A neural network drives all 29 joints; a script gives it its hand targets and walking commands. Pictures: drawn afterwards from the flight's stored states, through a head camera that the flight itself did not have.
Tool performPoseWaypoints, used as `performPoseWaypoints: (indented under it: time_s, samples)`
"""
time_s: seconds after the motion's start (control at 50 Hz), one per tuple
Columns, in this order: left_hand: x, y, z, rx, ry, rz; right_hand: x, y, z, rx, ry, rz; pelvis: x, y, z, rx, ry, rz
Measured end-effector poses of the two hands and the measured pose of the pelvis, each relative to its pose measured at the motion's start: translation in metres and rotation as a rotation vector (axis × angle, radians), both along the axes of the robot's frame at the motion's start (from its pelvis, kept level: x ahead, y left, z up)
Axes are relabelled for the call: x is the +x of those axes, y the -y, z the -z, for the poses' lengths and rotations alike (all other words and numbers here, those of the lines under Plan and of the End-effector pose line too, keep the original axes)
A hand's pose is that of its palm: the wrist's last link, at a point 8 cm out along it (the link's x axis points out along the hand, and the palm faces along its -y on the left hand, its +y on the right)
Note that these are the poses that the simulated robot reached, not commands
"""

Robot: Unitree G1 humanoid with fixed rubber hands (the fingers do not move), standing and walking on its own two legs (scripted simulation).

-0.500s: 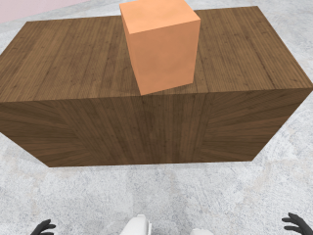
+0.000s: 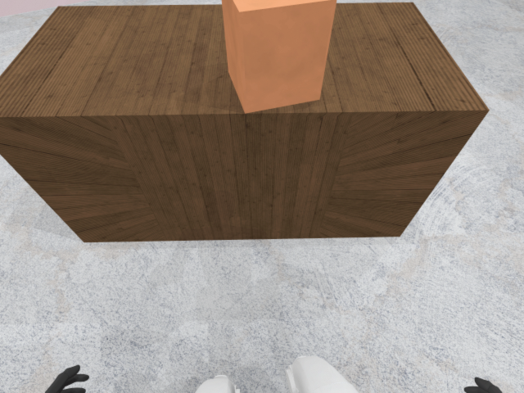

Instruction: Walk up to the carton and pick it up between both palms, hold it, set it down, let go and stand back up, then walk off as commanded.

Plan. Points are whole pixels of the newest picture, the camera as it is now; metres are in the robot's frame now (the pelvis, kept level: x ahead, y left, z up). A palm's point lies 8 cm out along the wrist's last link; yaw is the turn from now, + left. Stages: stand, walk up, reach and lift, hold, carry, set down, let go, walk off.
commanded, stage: walk off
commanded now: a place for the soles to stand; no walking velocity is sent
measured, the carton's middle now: (273, 41) +0.89 -0.03 +0.06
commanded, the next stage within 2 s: stand in 0.30 s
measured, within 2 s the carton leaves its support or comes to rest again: neither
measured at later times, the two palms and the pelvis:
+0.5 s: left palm out of the picture +0.01 +0.31 -0.08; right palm out of the picture -0.03 -0.32 -0.09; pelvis -0.09 +0.00 +0.02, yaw +0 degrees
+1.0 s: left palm out of the picture +0.07 +0.29 -0.07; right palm out of the picture +0.06 -0.32 -0.07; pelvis -0.05 -0.01 +0.03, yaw -2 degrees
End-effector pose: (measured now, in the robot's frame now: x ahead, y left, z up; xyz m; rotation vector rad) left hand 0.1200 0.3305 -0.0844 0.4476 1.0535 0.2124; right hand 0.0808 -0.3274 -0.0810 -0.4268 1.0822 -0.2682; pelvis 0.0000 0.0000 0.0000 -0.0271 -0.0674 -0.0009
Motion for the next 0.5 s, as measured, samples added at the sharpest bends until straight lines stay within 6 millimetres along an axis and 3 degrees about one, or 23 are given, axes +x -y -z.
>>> performPoseWaypoints:
  time_s: [0.16,0.24,0.4,0.5]
  samples:
    - [-0.072,0.015,0.001,0.011,-0.030,-0.006,-0.033,0.027,0.004,-0.002,0.055,0.008,-0.047,0.017,0.005,0.002,0.001,0.030]
    - [-0.101,0.025,-0.009,0.000,-0.025,-0.033,-0.052,0.024,0.006,0.030,0.030,0.009,-0.065,0.016,-0.006,0.028,0.006,0.020]
    - [-0.105,0.022,-0.010,-0.046,0.030,-0.042,-0.101,0.004,0.014,0.066,-0.063,0.004,-0.084,0.006,-0.011,0.040,-0.007,-0.015]
    - [-0.107,0.022,-0.008,-0.081,0.012,-0.047,-0.113,-0.009,0.007,0.088,-0.052,0.012,-0.088,0.004,-0.017,0.028,-0.001,0.003]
